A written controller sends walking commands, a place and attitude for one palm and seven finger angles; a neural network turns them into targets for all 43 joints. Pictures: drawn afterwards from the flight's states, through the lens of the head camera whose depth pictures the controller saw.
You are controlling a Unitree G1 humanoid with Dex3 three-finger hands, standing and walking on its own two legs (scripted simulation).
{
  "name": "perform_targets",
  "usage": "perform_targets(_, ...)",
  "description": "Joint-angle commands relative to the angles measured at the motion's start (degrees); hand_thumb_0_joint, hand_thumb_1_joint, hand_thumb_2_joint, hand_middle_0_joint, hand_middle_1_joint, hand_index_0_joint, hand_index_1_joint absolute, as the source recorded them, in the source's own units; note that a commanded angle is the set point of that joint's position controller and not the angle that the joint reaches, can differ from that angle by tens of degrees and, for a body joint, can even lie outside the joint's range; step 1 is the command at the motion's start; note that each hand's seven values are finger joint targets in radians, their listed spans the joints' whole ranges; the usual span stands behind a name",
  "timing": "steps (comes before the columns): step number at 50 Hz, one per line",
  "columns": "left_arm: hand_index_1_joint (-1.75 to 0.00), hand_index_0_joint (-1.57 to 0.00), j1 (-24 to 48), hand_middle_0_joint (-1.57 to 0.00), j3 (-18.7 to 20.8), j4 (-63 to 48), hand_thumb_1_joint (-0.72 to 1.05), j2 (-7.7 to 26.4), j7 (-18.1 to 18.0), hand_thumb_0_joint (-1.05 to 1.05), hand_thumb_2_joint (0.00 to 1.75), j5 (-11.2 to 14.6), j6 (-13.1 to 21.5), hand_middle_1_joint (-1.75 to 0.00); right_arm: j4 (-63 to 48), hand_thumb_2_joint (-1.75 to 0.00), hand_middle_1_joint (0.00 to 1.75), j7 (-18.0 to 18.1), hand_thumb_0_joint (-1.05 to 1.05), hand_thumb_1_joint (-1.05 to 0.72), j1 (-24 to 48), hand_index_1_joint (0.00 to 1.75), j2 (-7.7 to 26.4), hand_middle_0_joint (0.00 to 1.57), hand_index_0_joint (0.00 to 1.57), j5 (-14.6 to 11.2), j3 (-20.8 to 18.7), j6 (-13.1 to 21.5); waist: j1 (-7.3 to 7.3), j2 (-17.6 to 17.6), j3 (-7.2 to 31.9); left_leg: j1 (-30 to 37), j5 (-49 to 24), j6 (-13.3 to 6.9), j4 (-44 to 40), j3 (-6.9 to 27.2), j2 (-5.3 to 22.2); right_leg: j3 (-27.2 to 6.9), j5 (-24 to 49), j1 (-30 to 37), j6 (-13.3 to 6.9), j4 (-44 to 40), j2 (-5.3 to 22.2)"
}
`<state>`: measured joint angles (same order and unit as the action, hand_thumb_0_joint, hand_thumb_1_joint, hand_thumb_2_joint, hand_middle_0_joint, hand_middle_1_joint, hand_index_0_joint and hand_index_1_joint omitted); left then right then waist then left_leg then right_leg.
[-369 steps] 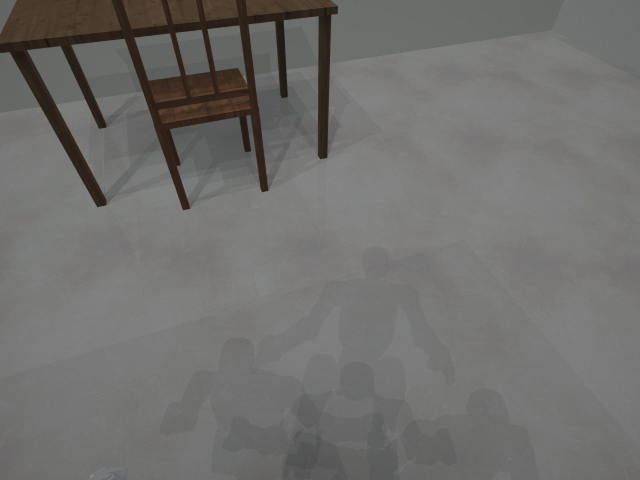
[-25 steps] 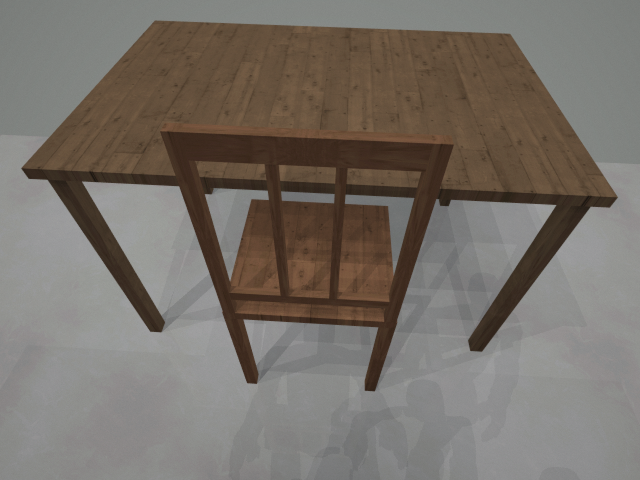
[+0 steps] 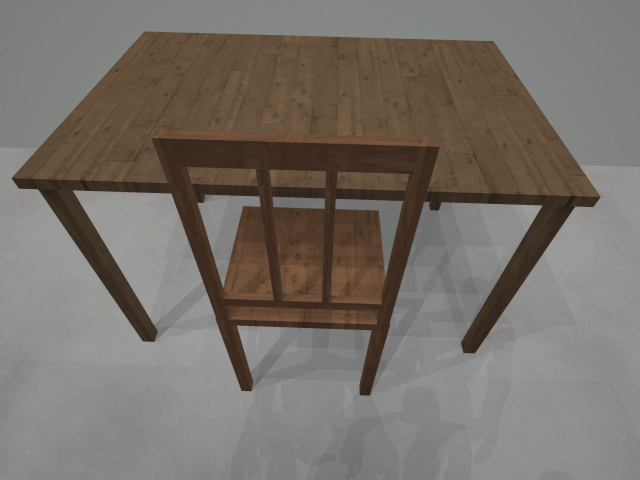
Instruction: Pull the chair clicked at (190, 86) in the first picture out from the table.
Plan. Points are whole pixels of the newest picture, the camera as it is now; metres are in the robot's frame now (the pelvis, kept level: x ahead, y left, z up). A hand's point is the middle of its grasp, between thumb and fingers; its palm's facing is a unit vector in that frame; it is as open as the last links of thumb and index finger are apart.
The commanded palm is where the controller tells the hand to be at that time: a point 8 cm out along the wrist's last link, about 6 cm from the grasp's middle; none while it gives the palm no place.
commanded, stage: shuffle to correct the standing spot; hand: left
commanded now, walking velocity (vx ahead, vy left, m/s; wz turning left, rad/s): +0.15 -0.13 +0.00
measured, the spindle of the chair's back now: (271, 243) +0.52 +0.12 -0.06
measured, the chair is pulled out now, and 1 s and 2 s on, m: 0.00 0.00 0.00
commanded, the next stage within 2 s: come to a stop and stand still in 0.32 s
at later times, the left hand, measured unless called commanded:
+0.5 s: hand out of the picture +0.05 +0.10 -0.18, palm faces +0.02 -0.98 -0.17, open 7.4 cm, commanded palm none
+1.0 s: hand out of the picture +0.11 +0.14 -0.18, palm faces +0.04 -0.97 -0.24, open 7.4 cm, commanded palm none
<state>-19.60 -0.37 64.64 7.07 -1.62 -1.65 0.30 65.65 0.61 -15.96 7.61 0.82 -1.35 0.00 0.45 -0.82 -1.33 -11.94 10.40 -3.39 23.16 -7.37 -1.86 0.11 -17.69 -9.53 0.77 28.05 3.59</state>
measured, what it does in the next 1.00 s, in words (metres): steps on the spot: right foot, then left foot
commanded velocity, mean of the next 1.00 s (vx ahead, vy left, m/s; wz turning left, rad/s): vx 0.02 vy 0.00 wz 0.00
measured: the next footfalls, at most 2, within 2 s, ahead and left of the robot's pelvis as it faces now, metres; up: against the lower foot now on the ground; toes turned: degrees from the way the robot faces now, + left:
right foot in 0.52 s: +0.12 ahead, -0.17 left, +0.00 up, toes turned +1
left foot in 0.86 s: +0.15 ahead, +0.03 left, +0.00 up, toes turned +4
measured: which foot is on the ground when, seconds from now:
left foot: down 0.00-0.54, up 0.56-0.84, down 0.86-1.00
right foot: down 0.00-0.36, up 0.38-0.50, down 0.52-1.00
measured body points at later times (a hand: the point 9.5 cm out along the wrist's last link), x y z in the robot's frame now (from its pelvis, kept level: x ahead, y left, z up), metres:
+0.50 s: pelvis +0.06 -0.06 -0.01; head +0.09 -0.08 +0.44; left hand +0.05 +0.15 -0.16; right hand +0.05 -0.28 -0.17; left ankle +0.03 +0.08 -0.74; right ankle +0.05 -0.16 -0.72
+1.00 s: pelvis +0.07 -0.05 -0.01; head +0.06 -0.05 +0.43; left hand +0.11 +0.19 -0.16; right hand +0.17 -0.29 -0.15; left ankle +0.11 +0.02 -0.74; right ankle +0.08 -0.18 -0.74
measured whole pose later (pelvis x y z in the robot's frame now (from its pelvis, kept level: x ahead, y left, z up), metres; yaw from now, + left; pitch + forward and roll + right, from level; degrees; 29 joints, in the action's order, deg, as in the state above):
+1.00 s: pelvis +0.07 -0.05 -0.01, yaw +0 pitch -3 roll +0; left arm -15.9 0.9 56.2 10.4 -2.6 -1.7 -1.4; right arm 52.2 0.2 -11.1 11.3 1.3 -1.7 -0.9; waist -0.3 0.2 -2.1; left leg -16.5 15.9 -4.1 35.2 -5.2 -1.6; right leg 3.5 -19.6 -13.7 -0.5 36.3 2.4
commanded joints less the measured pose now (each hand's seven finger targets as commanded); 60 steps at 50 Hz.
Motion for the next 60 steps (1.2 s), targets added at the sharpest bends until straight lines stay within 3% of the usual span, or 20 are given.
perform_targets(1,-0.3,-0.2,-6.3,-0.2,1.8,-1.3,0.9,3.3,0.3,0.0,0.9,-0.4,-0.4,-0.3,-2.1,-0.9,0.3,1.0,0.0,-0.9,-2.6,0.3,8.6,0.2,0.2,0.0,-2.6,0.3,-0.84,3.8,-7.6,-5.0,28.8,-2.3,-13.6,16.8,14.4,3.8,-5.3,-8.0,-1.8,2.7,-1.5)
perform_targets(5,-0.3,-0.2,-8.0,-0.2,2.3,-1.6,0.9,3.3,0.7,0.0,0.9,-0.2,0.1,-0.3,-3.0,-0.9,0.3,1.2,0.0,-0.9,-2.2,0.3,7.6,0.2,0.2,0.1,-2.7,0.7,-1.28,1.9,-5.4,-4.7,22.5,-1.3,-7.4,13.1,11.7,0.6,-3.0,-6.5,-3.0,-2.8,-0.2)
perform_targets(9,-0.3,-0.2,-9.4,-0.2,3.1,-0.8,0.9,6.0,0.3,0.0,0.9,0.5,1.2,-0.3,-4.2,-0.9,0.3,1.0,0.0,-0.9,-1.0,0.3,3.0,0.2,0.2,0.1,-1.5,1.4,-1.11,-10.3,-4.3,-8.6,7.1,1.7,10.1,1.8,3.6,-10.9,4.4,-1.0,-7.6,-10.8,6.6)
perform_targets(13,-0.3,-0.2,-7.8,-0.2,3.3,-0.8,0.9,5.9,0.2,0.0,0.9,0.3,1.2,-0.3,-3.5,-0.9,0.3,1.4,0.0,-0.9,-0.8,0.3,2.5,0.2,0.2,0.1,-1.3,1.9,-0.08,-5.3,-3.9,-5.7,6.5,2.0,11.3,1.3,3.8,-8.6,18.6,-0.6,-10.1,-5.5,7.1)
perform_targets(15,-0.3,-0.2,-6.1,-0.2,3.2,-0.8,0.9,4.8,0.5,0.0,0.9,0.5,1.0,-0.3,-1.6,-0.9,0.3,1.7,0.0,-0.9,-4.3,0.3,3.6,0.2,0.2,0.1,-1.3,2.3,1.51,-0.3,-3.3,3.3,-2.0,0.9,4.6,4.5,6.4,-3.2,17.4,-5.8,-6.7,1.0,2.0)
perform_targets(18,-0.3,-0.2,1.1,-0.2,3.2,-4.5,0.9,4.0,0.9,0.0,0.9,-0.1,0.7,-0.3,1.6,-0.9,0.3,2.6,0.0,-0.9,-14.7,0.3,9.8,0.2,0.2,1.0,-3.2,2.3,5.17,15.1,-5.0,13.2,-18.7,-10.0,-5.3,25.3,24.2,4.1,-14.2,-24.6,-2.8,27.9,-3.3)
perform_targets(22,-0.3,-0.2,1.5,-0.2,3.9,-6.2,0.9,1.9,2.0,0.0,0.9,0.5,0.3,-0.3,-3.3,-0.9,0.3,2.4,0.0,-0.9,-3.0,0.3,9.8,0.2,0.2,1.0,-2.9,2.5,-0.27,8.8,-3.9,1.1,-8.2,-7.2,-6.8,16.5,21.4,-0.6,-9.4,-15.9,-2.8,19.7,2.2)
perform_targets(24,-0.3,-0.2,-6.8,-0.2,3.7,-3.0,0.9,1.0,1.7,0.0,0.9,0.4,0.9,-0.3,-4.0,-0.9,0.3,2.0,0.0,-0.9,1.3,0.3,8.5,0.2,0.2,0.6,-2.2,1.9,-4.4,5.8,-0.2,-5.8,-0.8,-2.2,0.9,8.6,14.1,4.5,4.2,0.5,-1.4,4.4,-1.0)
perform_targets(25,-0.3,-0.2,-9.6,-0.2,3.8,-1.3,0.9,3.7,1.0,0.0,0.9,0.2,1.7,-0.3,-3.7,-0.9,0.3,1.6,0.0,-0.9,0.4,0.3,6.1,0.2,0.2,0.2,-1.8,1.7,-5.06,-4.0,-0.1,-8.9,5.7,1.4,9.8,4.2,7.5,-0.3,10.7,5.0,-1.3,-4.2,1.0)
perform_targets(26,-0.3,-0.2,-8.8,-0.2,4.0,-0.9,0.9,8.9,0.2,0.0,0.9,0.5,2.4,-0.3,-4.5,-0.9,0.3,1.4,0.0,-0.9,-1.6,0.3,2.8,0.2,0.2,-0.3,-1.1,0.8,-3.36,-16.3,-2.0,-14.0,19.3,4.2,16.3,1.2,2.7,-14.4,15.5,4.0,-4.9,-11.9,12.3)
perform_targets(27,-0.3,-0.2,-7.1,-0.2,3.7,-2.1,0.9,10.1,0.1,0.0,0.9,0.6,2.0,-0.3,-4.6,-0.9,0.3,1.4,0.0,-0.9,-1.8,0.3,3.2,0.2,0.2,-0.3,-1.2,0.0,-2.82,-10.5,-2.2,-10.3,23.8,4.1,21.1,4.5,3.6,-18.2,11.9,-1.5,-9.2,-14.7,16.3)
perform_targets(29,-0.3,-0.2,-2.7,-0.2,3.4,-2.7,0.9,8.6,-0.7,0.0,0.9,0.3,2.7,-0.3,-4.2,-0.9,0.3,1.7,0.0,-0.9,-0.4,0.3,2.7,0.2,0.2,-0.3,-0.8,0.0,-1.47,-9.7,-3.0,-13.1,21.4,4.4,23.5,6.3,4.7,-14.5,49.6,3.6,-11.0,-6.3,14.4)
perform_targets(31,-0.3,-0.2,-2.4,-0.2,3.5,-3.0,0.9,9.1,-1.5,0.0,0.9,0.2,2.5,-0.3,-3.4,-0.9,0.3,1.9,0.0,-0.9,-1.2,0.3,3.8,0.2,0.2,-1.0,-1.2,-0.2,-1.97,-7.8,2.5,-11.9,21.4,5.1,23.1,6.2,3.8,-10.4,66.2,10.0,-12.9,-1.1,14.7)
perform_targets(38,-0.3,-0.2,2.7,-0.2,5.0,-7.4,0.9,12.4,-2.0,0.0,0.9,-0.3,0.0,-0.3,-7.8,-0.9,0.3,0.8,0.0,-0.9,2.8,0.3,4.8,0.2,0.2,-0.6,-2.1,-2.2,-1.92,-7.1,0.1,-8.3,13.9,5.6,19.0,5.6,1.6,-8.5,48.1,2.5,-13.6,-1.9,14.7)
perform_targets(42,-0.3,-0.2,7.0,-0.2,4.7,-9.6,0.9,11.9,-1.5,0.0,0.9,0.3,-0.8,-0.3,-7.7,-0.9,0.3,0.5,0.0,-0.9,-1.0,0.3,5.6,0.2,0.2,-0.4,-1.8,-1.4,1.11,-4.8,0.4,7.8,-3.3,4.4,0.8,4.6,2.6,-5.1,25.3,-8.9,-7.0,1.5,9.1)
perform_targets(43,-0.3,-0.2,-0.5,-0.2,3.5,-8.3,0.9,10.2,-3.1,0.0,0.9,0.8,1.4,-0.3,-12.7,-0.9,0.3,0.4,0.0,-0.9,3.2,0.3,9.7,0.2,0.2,-0.1,-2.3,0.3,-0.65,2.9,9.0,6.2,-10.5,3.4,10.1,5.9,7.9,-7.8,37.5,-0.9,-4.4,1.9,7.3)
perform_targets(46,-0.3,-0.2,3.9,-0.2,3.8,-12.9,0.9,12.1,-2.4,0.0,0.9,-0.1,0.2,-0.3,-15.9,-0.9,0.3,-0.2,0.0,-0.9,3.3,0.3,7.4,0.2,0.2,0.3,-1.2,-0.5,0.35,5.8,2.4,-2.7,6.2,2.5,6.5,7.0,4.7,-6.2,5.4,-6.3,-6.8,0.4,8.1)
perform_targets(48,-0.3,-0.2,3.0,-0.2,3.0,-13.2,0.9,10.3,-1.6,0.0,0.9,-0.1,-0.7,-0.3,-16.9,-0.9,0.3,-0.2,0.0,-0.9,2.7,0.3,9.3,0.2,0.2,0.5,-1.0,-0.3,0.0,10.6,-5.7,-8.8,7.5,-0.7,-1.4,16.1,9.5,-0.1,-6.4,-9.7,-4.2,2.6,0.4)
perform_targets(52,-0.3,-0.2,-1.5,-0.2,2.0,-12.7,0.9,8.5,-0.5,0.0,0.9,-0.2,-1.2,-0.3,-18.5,-0.9,0.3,-0.2,0.0,-0.9,4.3,0.3,11.4,0.2,0.2,0.5,-0.9,-0.3,-2.28,4.3,-6.2,-15.4,23.7,-2.3,-9.3,19.0,10.6,1.4,-4.0,-4.4,-3.5,4.1,-1.4)
perform_targets(60,-0.3,-0.2,-2.6,-0.2,1.7,-12.2,0.9,8.3,-0.3,0.0,0.9,0.0,-0.5,-0.3,-15.8,-0.9,0.3,-0.2,0.0,-0.9,2.1,0.3,11.3,0.2,0.2,0.2,-1.0,0.1,-1.5,0.8,-0.8,-7.0,21.6,-1.0,-10.2,18.2,9.8,-1.1,-3.4,-6.6,-2.9,0.6,-1.2)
